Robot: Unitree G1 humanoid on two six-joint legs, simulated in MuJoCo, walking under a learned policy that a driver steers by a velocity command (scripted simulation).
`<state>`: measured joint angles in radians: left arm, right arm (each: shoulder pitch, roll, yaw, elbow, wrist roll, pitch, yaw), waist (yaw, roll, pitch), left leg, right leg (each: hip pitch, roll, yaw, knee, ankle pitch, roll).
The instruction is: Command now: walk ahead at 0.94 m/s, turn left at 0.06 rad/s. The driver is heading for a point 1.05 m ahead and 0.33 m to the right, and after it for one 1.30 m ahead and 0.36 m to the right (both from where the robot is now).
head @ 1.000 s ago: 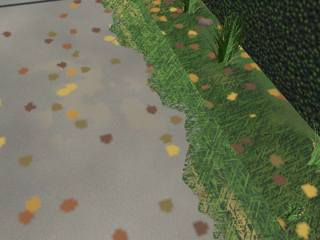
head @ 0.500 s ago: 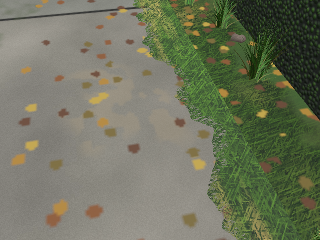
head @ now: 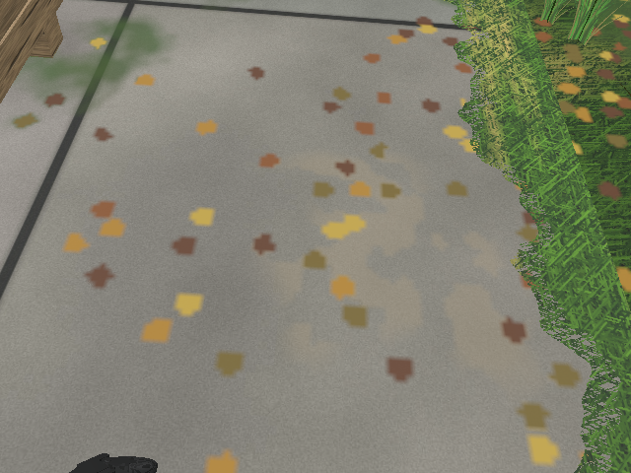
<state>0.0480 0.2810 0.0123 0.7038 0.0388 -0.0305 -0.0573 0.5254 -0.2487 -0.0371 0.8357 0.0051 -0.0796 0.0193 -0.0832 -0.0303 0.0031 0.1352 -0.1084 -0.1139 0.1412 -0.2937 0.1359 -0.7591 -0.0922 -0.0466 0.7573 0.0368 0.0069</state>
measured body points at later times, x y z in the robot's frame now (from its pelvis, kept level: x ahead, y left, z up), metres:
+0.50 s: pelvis +0.48 -0.03 +0.00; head +0.52 -0.04 +0.45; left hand +0.49 +0.25 -0.13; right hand +0.71 -0.28 -0.04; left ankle +0.74 +0.09 -0.69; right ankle +0.32 -0.07 -0.74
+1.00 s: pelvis +0.91 -0.20 -0.04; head +0.94 -0.22 +0.41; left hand +1.27 -0.24 -0.08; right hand +0.66 -0.33 -0.16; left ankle +0.78 +0.07 -0.71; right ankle +1.01 -0.32 -0.73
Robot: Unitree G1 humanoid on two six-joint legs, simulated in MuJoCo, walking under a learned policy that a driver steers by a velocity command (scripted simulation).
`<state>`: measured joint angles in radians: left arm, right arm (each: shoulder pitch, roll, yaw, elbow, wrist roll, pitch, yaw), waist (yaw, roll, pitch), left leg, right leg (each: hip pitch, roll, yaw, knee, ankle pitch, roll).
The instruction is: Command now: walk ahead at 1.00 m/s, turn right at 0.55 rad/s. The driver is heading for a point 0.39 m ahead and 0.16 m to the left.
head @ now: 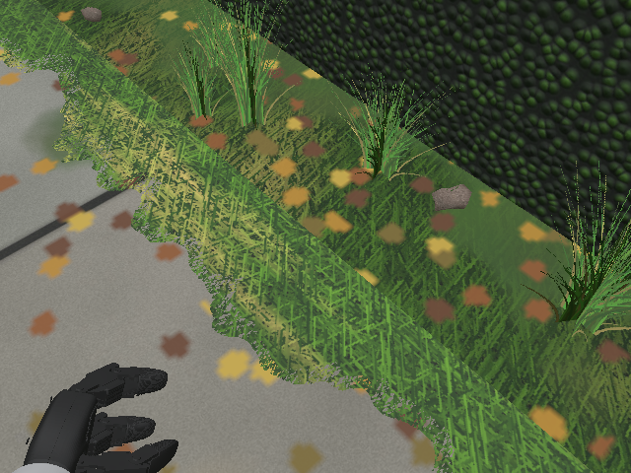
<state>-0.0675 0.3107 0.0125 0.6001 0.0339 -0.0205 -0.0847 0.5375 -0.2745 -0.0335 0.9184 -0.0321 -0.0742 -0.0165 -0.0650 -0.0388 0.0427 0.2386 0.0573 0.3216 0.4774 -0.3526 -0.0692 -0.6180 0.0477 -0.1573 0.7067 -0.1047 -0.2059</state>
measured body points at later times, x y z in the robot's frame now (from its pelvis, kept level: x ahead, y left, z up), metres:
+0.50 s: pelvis +0.43 +0.06 +0.01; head +0.48 +0.06 +0.46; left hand +0.41 +0.32 -0.12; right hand +0.58 -0.17 -0.11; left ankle +0.57 +0.12 -0.70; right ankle +0.21 -0.05 -0.59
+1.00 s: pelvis +0.55 +0.05 +0.04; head +0.55 +0.04 +0.49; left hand +0.57 +0.29 -0.10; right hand +0.63 -0.19 -0.11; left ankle +0.57 +0.12 -0.70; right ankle +0.57 -0.07 -0.70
